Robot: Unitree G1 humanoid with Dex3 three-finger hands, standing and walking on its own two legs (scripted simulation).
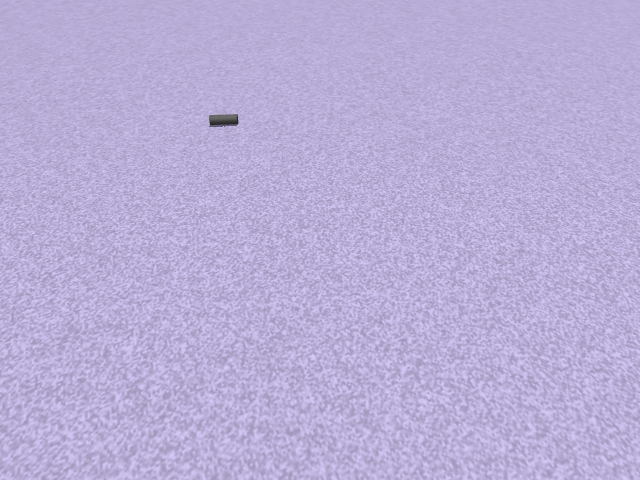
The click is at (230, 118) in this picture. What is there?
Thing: lying can
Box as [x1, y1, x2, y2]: [209, 114, 237, 124]
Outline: 237,115 209,115 210,124 237,123
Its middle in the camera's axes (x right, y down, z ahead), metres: -0.53 -0.65 +2.21
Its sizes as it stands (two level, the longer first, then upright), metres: 0.153 0.053 0.053
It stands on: the floor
